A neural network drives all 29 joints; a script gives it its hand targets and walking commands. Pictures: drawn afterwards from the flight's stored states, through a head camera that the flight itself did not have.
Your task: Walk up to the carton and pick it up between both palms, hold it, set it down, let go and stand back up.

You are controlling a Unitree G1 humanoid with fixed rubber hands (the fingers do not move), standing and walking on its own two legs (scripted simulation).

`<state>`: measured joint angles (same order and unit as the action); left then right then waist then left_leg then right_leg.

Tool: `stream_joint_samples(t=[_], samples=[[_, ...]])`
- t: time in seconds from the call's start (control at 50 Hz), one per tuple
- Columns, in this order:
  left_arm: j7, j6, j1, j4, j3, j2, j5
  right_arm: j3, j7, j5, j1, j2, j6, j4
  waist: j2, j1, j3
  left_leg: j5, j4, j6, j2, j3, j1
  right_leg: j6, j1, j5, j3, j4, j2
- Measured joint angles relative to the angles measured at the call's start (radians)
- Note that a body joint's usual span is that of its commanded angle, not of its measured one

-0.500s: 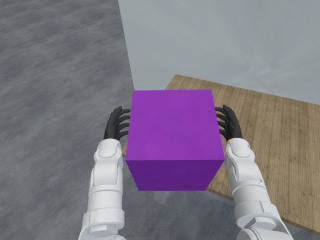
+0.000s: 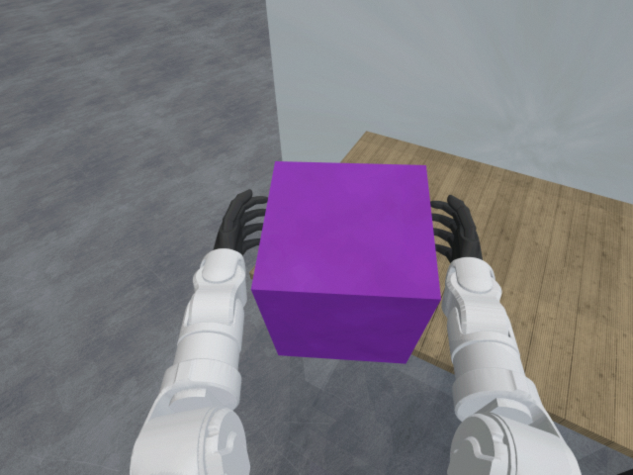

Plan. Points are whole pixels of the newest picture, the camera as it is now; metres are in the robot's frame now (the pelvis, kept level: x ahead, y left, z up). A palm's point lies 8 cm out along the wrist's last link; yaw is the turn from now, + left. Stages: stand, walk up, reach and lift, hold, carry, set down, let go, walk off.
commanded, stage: set down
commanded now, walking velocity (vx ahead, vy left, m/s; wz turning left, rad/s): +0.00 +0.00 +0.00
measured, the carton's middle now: (345, 269) +0.43 -0.01 +0.01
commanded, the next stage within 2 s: none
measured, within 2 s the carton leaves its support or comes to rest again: rests again in 0.60 s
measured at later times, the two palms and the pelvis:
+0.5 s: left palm (243, 232) +0.45 +0.13 +0.08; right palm (458, 245) +0.43 -0.17 +0.07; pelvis +0.04 +0.01 +0.00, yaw -1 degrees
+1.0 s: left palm (242, 240) +0.43 +0.13 +0.08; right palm (462, 254) +0.41 -0.17 +0.07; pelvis +0.02 +0.00 +0.00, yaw +0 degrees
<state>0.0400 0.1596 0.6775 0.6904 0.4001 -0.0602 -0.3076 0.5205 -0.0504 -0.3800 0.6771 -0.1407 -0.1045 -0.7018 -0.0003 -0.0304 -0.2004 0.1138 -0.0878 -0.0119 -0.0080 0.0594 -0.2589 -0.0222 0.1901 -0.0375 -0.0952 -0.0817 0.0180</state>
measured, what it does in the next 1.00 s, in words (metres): stands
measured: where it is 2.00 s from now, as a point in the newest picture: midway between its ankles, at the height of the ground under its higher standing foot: outside the picture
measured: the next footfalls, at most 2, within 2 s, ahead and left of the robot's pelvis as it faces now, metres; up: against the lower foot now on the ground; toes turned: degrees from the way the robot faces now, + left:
none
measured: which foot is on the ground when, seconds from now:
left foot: down 0.00-1.00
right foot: down 0.00-1.00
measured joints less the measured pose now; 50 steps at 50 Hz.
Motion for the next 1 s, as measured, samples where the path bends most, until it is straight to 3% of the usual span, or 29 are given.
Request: stream_joint_samples(t=[0.14, 0.26, 0.42, 0.58, 0.74, 1.0], samples=[[-0.010, 0.013, 0.104, 0.019, 0.023, -0.030, -0.064, 0.103, 0.070, -0.070, 0.054, 0.011, -0.025, 0.043, 0.027, -0.016, -0.012, 0.000, -0.001, 0.025, 0.023, -0.017, -0.055, 0.024, 0.055, -0.009, 0.013, -0.008, -0.024], [-0.008, -0.010, 0.072, -0.021, 0.065, -0.079, -0.104, 0.093, 0.091, -0.073, 0.033, 0.022, 0.012, 0.045, 0.034, -0.009, 0.012, -0.029, -0.004, 0.037, 0.039, -0.031, -0.015, 0.038, 0.019, 0.017, 0.025, -0.009, -0.040], [-0.022, -0.078, -0.050, -0.092, 0.056, -0.099, -0.063, 0.029, 0.061, -0.006, -0.017, 0.021, 0.118, -0.003, 0.027, -0.011, 0.028, -0.063, -0.001, 0.029, 0.031, -0.030, 0.042, 0.029, -0.037, 0.035, 0.007, -0.010, -0.031], [-0.010, -0.128, -0.048, -0.063, 0.061, -0.068, -0.055, -0.028, 0.006, 0.037, -0.021, 0.023, 0.181, -0.033, 0.027, 0.004, 0.061, -0.060, -0.001, 0.017, 0.023, -0.036, 0.064, 0.018, -0.057, 0.044, 0.018, -0.010, -0.024], [-0.004, -0.176, -0.046, -0.016, 0.091, -0.063, -0.038, -0.013, 0.004, -0.001, -0.014, 0.012, 0.193, -0.040, 0.042, 0.019, 0.057, -0.042, -0.002, 0.006, 0.009, -0.026, 0.048, 0.006, -0.045, 0.030, 0.011, -0.010, -0.009], [0.020, -0.180, 0.027, 0.058, 0.112, -0.037, -0.059, 0.081, 0.015, -0.084, 0.010, -0.024, 0.162, -0.017, 0.021, 0.000, 0.043, -0.023, -0.003, 0.004, 0.004, -0.018, 0.006, 0.001, -0.005, 0.017, 0.005, -0.009, -0.003]])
